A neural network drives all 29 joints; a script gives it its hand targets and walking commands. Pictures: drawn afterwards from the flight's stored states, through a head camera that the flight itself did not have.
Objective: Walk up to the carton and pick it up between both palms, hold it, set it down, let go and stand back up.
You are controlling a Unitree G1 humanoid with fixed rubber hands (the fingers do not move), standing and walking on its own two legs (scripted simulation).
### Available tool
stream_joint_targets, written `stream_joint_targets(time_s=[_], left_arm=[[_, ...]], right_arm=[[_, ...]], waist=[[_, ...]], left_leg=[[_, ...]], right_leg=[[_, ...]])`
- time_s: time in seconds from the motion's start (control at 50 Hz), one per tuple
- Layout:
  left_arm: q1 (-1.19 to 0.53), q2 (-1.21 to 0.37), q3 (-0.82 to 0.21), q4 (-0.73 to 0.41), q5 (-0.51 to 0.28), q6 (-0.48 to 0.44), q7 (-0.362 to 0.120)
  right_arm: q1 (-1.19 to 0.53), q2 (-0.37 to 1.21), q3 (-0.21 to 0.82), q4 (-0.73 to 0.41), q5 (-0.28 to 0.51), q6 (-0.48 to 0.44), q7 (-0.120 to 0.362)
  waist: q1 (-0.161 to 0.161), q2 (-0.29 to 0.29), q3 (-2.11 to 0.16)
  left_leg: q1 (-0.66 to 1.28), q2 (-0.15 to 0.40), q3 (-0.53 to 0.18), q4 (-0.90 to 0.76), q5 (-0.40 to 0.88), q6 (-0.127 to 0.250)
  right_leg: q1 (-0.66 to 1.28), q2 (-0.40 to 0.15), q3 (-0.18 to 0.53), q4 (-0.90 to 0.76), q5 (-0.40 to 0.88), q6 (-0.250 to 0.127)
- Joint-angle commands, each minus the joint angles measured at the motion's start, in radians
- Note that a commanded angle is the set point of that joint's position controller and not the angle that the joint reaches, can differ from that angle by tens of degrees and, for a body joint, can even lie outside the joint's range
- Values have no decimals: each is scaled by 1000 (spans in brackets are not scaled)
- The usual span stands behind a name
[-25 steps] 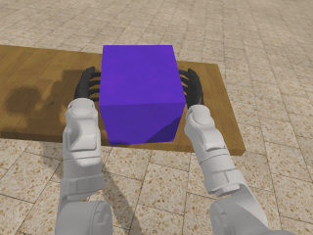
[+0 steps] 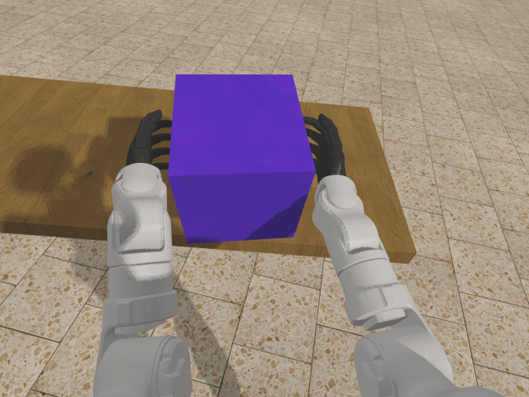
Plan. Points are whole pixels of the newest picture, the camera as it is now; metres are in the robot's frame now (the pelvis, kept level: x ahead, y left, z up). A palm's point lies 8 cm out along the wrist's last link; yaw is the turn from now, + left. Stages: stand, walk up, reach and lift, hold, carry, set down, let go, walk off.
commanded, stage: hold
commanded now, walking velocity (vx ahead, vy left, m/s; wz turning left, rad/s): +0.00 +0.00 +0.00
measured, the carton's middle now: (238, 161) +0.40 +0.01 +0.14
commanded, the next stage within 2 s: none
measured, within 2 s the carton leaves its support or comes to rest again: neither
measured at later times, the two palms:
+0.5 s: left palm (142, 169) +0.36 +0.14 +0.17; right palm (327, 172) +0.36 -0.12 +0.16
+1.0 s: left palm (142, 168) +0.36 +0.14 +0.17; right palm (327, 172) +0.36 -0.12 +0.16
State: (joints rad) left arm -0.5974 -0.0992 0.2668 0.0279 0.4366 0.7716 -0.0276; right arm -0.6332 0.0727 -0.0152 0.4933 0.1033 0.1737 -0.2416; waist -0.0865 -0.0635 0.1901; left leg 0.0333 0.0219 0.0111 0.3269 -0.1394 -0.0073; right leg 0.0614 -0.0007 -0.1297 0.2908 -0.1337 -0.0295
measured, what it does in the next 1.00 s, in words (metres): stands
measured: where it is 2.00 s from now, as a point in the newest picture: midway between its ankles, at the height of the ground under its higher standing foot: outside the picture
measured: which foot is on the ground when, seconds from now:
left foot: down 0.00-1.00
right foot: down 0.00-1.00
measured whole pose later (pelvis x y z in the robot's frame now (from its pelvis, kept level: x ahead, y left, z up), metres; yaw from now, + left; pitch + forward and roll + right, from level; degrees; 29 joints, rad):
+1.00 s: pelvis +0.00 +0.00 +0.00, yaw +0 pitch -13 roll +0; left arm -0.58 -0.10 0.25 0.00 0.43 0.78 -0.03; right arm -0.62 0.07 0.00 0.47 0.11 0.18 -0.25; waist -0.09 -0.07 0.20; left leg 0.04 0.02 0.01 0.33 -0.15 -0.01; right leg 0.07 0.00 -0.13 0.29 -0.14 -0.03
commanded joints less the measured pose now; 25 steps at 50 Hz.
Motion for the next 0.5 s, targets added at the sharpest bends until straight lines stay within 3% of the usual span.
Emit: stream_joint_targets(time_s=[0.0,0.26,0.36,0.48], left_arm=[[-661,-415,-423,-177,-168,-106,-159],[-643,-416,-448,-203,-174,-99,-154],[-654,-406,-433,-185,-172,-99,-160],[-644,-416,-452,-204,-179,-99,-154]], right_arm=[[-762,413,333,-319,39,-73,147],[-746,413,360,-344,62,-60,140],[-747,416,333,-330,33,-60,143],[-752,408,355,-355,53,-62,138]], waist=[[-9,78,-569],[-10,90,-559],[-9,79,-545],[-17,84,-577]], left_leg=[[95,-51,55,-18,195,13],[97,-49,53,-11,220,9],[72,-50,57,-35,141,16],[110,-49,48,-10,216,6]], right_leg=[[134,26,-8,-20,141,61],[130,28,-7,-17,161,59],[125,23,-9,-24,102,59],[125,31,-13,-19,152,60]])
